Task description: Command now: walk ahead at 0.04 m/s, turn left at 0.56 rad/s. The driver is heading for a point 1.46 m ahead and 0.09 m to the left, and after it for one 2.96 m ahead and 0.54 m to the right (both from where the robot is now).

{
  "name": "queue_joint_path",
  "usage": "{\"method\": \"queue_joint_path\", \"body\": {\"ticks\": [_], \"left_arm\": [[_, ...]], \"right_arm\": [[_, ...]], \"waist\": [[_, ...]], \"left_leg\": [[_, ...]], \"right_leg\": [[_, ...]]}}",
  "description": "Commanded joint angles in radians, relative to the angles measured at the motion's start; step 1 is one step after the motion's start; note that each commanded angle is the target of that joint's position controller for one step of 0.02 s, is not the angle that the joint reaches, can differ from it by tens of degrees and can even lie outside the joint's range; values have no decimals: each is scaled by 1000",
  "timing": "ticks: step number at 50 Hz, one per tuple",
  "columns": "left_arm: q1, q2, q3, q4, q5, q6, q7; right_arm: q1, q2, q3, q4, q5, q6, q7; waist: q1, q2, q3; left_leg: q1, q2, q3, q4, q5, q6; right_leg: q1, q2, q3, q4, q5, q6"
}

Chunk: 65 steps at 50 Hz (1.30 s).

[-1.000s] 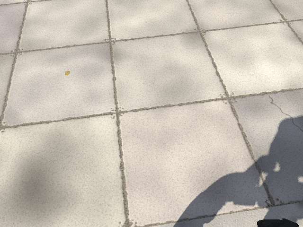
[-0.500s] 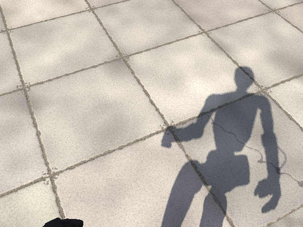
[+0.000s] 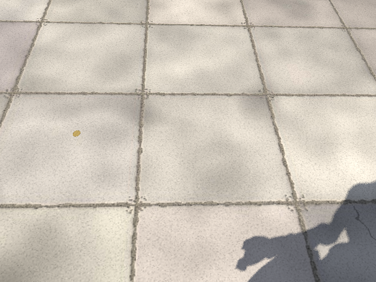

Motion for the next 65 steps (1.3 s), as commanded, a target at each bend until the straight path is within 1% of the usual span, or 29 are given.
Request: {"method": "queue_joint_path", "body": {"ticks": [1,3,6,8,16,20,22,23,24,25,26,28,30,34,39,41,42,43,44,45,47,54,57,58,59,60,61,62,65], "left_arm": [[-43,81,18,-115,5,33,9],[-36,78,20,-100,-18,37,8],[16,105,33,-65,6,23,1],[7,88,30,-72,-4,27,-3],[-67,74,17,-120,-15,28,9],[-32,79,13,-129,-28,13,17],[34,72,10,-117,-29,3,26],[74,95,16,-106,-22,-5,34],[55,175,28,-121,-5,-9,42],[-31,246,43,-150,1,-4,33],[-19,191,32,-147,3,-4,25],[-111,102,7,-156,-10,-8,15],[-109,97,4,-153,-12,-13,19],[-23,98,4,-108,-14,-18,17],[-3,136,14,-60,-9,-1,0],[9,109,5,-44,-13,-3,-4],[18,68,-6,-54,-11,-10,-11],[-2,39,-14,-67,-19,-11,-12],[-69,89,-5,-65,2,-5,-10],[-121,109,6,-80,1,-3,-16],[-115,117,17,-82,-4,-9,-31],[-118,63,7,-61,-3,-38,-54],[28,65,14,-4,-6,-45,-41],[136,90,25,34,-5,-55,-30],[259,178,44,54,10,-69,-16],[350,285,70,85,1,-68,-20],[254,204,48,70,0,-65,-23],[154,155,34,41,-7,-70,-28],[103,92,12,41,-10,-93,-26]], "right_arm": [[171,-298,-78,-44,0,-25,-23],[94,-208,-53,-39,11,-15,-33],[-6,-147,-35,-74,20,-13,-37],[28,-161,-40,-68,22,-20,-31],[80,-196,-58,-64,5,-13,-27],[45,-201,-63,-69,4,-7,-17],[0,-194,-63,-72,15,-4,-15],[-11,-171,-56,-76,24,-6,-21],[44,-97,-37,-79,26,-10,-26],[46,-124,-46,-82,13,-11,-36],[48,-176,-59,-68,-14,-10,-37],[101,-158,-59,-21,-1,-3,-26],[118,-140,-51,-4,2,4,-16],[40,-95,-25,-9,14,13,-20],[47,-79,-1,24,26,11,-37],[91,-79,10,56,11,-9,-48],[112,-130,8,60,-10,-26,-55],[103,-226,-23,83,3,-23,-53],[117,-204,-26,88,0,-23,-46],[132,-180,-19,94,-7,-28,-43],[142,-158,-11,113,-7,-43,-47],[144,-162,-21,155,7,-94,-40],[106,-168,-26,156,13,-95,-34],[105,-140,-17,155,5,-99,-35],[75,-62,8,124,9,-107,-28],[43,-64,8,87,9,-112,-27],[48,-128,-8,102,-8,-106,-28],[68,-121,-8,118,-6,-109,-13],[82,-91,1,149,-19,-106,7]], "waist": [[-93,276,-50],[-29,170,-12],[5,155,-81],[-5,113,-105],[-51,143,-81],[-32,156,-98],[15,146,-97],[33,110,-100],[-6,-82,-108],[-14,-219,-41],[-18,-120,-37],[-71,-62,-16],[-60,-114,-40],[-1,-113,-61],[1,-160,-61],[-25,-93,-98],[-15,30,-132],[-3,223,-67],[-63,216,5],[-86,210,66],[-70,206,122],[-55,176,61],[28,105,49],[74,51,19],[137,-149,-36],[148,-300,-46],[74,-109,39],[20,-54,79],[-13,-50,47]], "left_leg": [[157,395,-562,-324,390,240],[121,268,-391,-311,337,213],[160,167,-307,-281,424,172],[191,169,-325,-273,433,179],[167,161,-475,-269,237,202],[122,139,-548,-244,304,171],[59,95,-554,-214,261,116],[-9,51,-517,-173,149,61],[-108,-55,-379,2,-105,-1],[-225,-206,-179,188,-287,-27],[-166,-137,-214,362,-289,-34],[-133,-132,-215,478,-182,-47],[-154,-135,-194,496,-151,-71],[-125,-104,-170,287,-173,-99],[94,-78,-55,-110,-118,-62],[299,-29,-115,-355,120,-31],[410,115,-285,-373,48,5],[308,196,-399,-354,-127,97],[248,238,-474,-410,-347,153],[214,261,-526,-475,-457,181],[242,262,-523,-522,-402,195],[204,187,-339,-466,-169,173],[-10,156,-288,-362,-177,138],[-105,117,-251,-251,-158,116],[-237,10,-130,56,-161,64],[-380,-97,-59,308,-292,50],[-395,-24,-146,445,-236,70],[-378,17,-147,460,-135,74],[-314,69,-90,430,30,36]], "right_leg": [[-299,98,189,372,-322,43],[-291,71,274,427,-151,34],[-245,94,271,441,-34,30],[-243,101,281,418,-30,37],[-173,139,305,173,-74,27],[-35,179,306,28,-86,-1],[107,192,299,-177,10,-21],[207,134,337,-314,71,-37],[275,-99,563,-430,-9,-91],[162,-256,774,-467,91,-204],[96,-259,729,-425,226,-256],[73,-130,534,-384,348,-213],[150,-73,448,-350,478,-197],[266,-79,427,-310,539,-209],[224,-66,430,-255,573,-197],[128,-50,422,-237,436,-119],[19,0,377,-177,211,-72],[-50,143,244,-139,-36,-58],[-88,143,220,-36,-96,-55],[-157,144,230,61,-128,-57],[-265,108,263,173,-119,-58],[-91,110,207,-14,-13,-41],[238,151,169,-178,101,-57],[396,141,209,-211,55,-63],[526,-72,509,-373,-208,-109],[509,-268,915,-548,-469,-211],[396,-262,893,-546,-503,-222],[316,-217,801,-537,-410,-210],[287,-98,560,-552,-50,-172]]}}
